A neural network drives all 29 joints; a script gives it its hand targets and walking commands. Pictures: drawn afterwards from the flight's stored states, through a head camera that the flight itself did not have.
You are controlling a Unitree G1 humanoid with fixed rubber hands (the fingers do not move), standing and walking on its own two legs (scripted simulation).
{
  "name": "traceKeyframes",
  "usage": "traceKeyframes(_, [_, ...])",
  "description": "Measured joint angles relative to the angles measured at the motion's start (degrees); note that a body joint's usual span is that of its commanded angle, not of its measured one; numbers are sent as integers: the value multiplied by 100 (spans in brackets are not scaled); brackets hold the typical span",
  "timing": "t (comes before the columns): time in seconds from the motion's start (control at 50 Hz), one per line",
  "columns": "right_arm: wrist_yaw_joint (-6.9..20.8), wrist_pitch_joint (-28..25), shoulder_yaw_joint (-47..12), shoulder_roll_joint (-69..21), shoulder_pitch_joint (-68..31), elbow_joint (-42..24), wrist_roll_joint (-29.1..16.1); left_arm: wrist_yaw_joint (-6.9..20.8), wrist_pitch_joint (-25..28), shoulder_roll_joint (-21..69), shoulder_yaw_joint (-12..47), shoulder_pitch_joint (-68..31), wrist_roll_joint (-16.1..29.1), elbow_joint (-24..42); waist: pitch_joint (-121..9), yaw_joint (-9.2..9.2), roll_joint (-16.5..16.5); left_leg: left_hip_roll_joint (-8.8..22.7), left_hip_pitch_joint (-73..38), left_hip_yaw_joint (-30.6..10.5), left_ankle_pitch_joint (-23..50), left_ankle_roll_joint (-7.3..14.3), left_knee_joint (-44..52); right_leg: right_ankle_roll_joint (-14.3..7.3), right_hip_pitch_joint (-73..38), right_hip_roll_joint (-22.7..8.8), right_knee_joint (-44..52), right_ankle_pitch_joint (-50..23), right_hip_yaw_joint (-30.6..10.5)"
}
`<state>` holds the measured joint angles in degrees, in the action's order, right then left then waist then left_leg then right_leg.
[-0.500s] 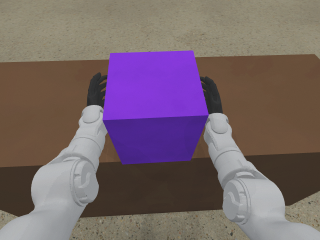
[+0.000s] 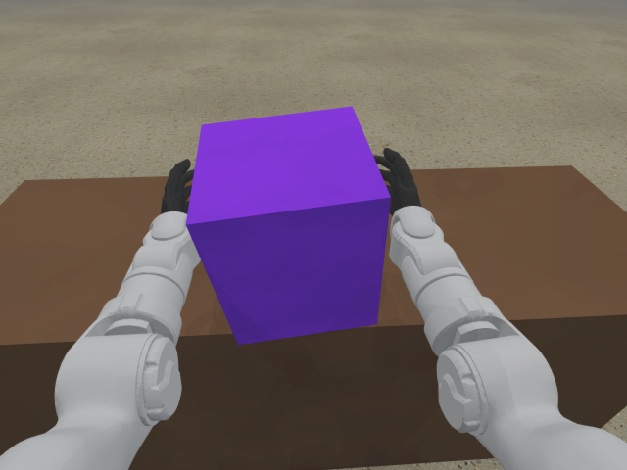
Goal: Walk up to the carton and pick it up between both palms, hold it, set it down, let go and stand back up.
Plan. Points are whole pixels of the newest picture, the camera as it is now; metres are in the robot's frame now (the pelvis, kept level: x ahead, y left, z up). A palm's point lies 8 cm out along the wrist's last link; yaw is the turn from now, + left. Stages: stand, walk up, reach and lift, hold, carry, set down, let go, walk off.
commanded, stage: reach and lift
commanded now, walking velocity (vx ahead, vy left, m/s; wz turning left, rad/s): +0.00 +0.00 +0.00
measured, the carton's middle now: (293, 229) +0.43 +0.03 +0.14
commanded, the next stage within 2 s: hold in 1.82 s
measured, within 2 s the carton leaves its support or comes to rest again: neither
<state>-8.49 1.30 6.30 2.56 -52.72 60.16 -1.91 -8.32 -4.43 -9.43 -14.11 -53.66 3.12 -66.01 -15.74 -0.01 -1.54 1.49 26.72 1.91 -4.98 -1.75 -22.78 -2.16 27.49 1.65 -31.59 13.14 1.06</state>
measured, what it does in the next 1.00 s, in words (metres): stands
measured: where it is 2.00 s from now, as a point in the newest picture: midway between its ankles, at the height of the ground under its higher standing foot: outside the picture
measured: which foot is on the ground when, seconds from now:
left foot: down 0.00-1.00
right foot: down 0.00-1.00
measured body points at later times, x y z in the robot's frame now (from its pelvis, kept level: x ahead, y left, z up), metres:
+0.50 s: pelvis +0.00 +0.01 +0.00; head -0.04 +0.02 +0.45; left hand +0.43 +0.21 +0.21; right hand +0.43 -0.10 +0.21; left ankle +0.06 +0.15 -0.73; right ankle +0.03 -0.07 -0.73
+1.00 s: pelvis -0.01 +0.02 +0.00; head -0.08 +0.03 +0.45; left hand +0.40 +0.21 +0.24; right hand +0.40 -0.09 +0.24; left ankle +0.06 +0.15 -0.73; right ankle +0.03 -0.07 -0.73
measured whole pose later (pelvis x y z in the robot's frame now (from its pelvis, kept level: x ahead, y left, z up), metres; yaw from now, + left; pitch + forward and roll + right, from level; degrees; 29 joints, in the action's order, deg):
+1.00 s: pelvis -0.01 +0.02 +0.00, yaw +0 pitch +3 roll +1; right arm -10.6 21.6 7.1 4.2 -58.8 55.7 -10.0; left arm -8.5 -29.1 -11.0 -14.1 -58.4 0.0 -55.2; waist -14.3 0.0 -1.3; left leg 1.1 21.9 1.9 -4.4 -0.9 -22.8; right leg -2.2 20.9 1.4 -28.0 10.7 1.1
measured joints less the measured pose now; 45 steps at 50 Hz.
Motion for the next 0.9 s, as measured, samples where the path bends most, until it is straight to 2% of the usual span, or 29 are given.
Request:
traceKeyframes(0.12, [43,335,362,-37,-347,-2,21,1,-312,-112,1,-297,-22,1,8,0,-123,-6,-5,0,59,-3,0,0,-7,-7,0,-46,0])
traceKeyframes(0.24, [66,646,545,-41,-483,16,68,20,-710,-153,1,-473,-255,17,111,0,-191,-27,-59,1,62,-3,0,0,-75,-28,21,-53,-1])
traceKeyframes(0.32, [47,776,546,-36,-483,14,-110,12,-1006,-154,1,-475,-256,196,162,1,-189,-31,-59,0,56,-3,0,0,-98,-32,67,-77,-1])
traceKeyframes(0.44, [-38,784,302,30,-465,-55,-627,-57,-1596,-154,1,-475,-256,886,175,1,-133,-31,-70,0,43,7,0,0,-153,-31,159,-117,-1])
traceKeyframes(0.56, [-157,1199,99,89,-418,-294,-847,-50,-1930,-154,1,-472,-270,1006,195,0,-30,-32,-238,-2,9,52,0,0,-384,-29,288,-156,-1])
traceKeyframes(0.74, [-222,1644,78,105,-398,-443,-954,-32,-2300,-154,1,-472,-308,1075,203,0,-31,-34,-476,-3,-2,71,0,0,-656,-30,361,-189,0])
traceKeyframes(0.9, [-219,1933,78,140,-517,-444,-867,-30,-2456,-153,1,-472,-314,1078,173,0,-3,-34,-483,-3,46,81,0,0,-663,-30,361,-235,0])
